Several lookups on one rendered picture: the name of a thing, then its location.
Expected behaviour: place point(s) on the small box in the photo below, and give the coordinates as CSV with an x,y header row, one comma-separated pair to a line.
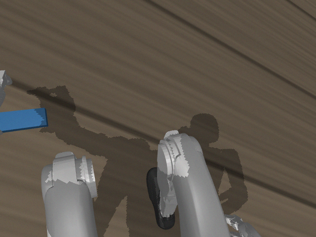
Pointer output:
x,y
23,119

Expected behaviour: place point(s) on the left robot hand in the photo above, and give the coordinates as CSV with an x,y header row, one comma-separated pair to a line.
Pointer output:
x,y
4,80

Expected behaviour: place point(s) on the right robot foot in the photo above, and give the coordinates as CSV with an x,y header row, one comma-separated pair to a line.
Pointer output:
x,y
154,192

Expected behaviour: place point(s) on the right robot hand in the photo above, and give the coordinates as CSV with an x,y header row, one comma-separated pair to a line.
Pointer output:
x,y
245,229

